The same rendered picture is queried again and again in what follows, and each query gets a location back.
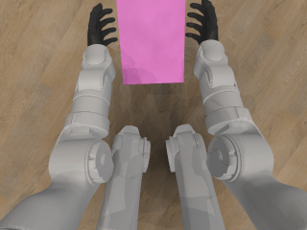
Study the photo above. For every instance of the robot left forearm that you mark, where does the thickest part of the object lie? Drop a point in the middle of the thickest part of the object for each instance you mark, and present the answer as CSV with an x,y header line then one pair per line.
x,y
88,118

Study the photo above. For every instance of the robot right forearm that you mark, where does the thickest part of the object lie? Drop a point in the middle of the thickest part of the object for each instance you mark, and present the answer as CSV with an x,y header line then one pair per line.
x,y
225,113

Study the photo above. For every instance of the left robot thigh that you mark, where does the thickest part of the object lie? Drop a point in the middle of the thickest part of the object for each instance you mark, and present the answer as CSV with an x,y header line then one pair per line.
x,y
120,206

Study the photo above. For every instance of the robot left hand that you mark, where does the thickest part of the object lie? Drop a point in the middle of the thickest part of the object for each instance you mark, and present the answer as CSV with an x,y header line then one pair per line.
x,y
95,34

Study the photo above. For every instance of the robot right hand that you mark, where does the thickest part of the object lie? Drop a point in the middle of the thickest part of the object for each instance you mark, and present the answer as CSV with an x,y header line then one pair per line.
x,y
208,29

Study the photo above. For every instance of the left robot shin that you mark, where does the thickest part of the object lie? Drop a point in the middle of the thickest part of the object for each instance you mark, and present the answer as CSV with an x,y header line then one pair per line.
x,y
118,139

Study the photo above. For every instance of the right robot upper arm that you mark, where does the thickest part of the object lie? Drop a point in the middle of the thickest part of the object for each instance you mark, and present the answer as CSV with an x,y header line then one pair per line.
x,y
244,163

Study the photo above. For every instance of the carton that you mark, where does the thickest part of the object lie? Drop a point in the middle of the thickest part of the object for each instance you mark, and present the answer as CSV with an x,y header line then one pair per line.
x,y
152,38

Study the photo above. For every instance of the left robot upper arm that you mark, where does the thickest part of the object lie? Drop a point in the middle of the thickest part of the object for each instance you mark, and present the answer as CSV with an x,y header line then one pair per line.
x,y
77,169

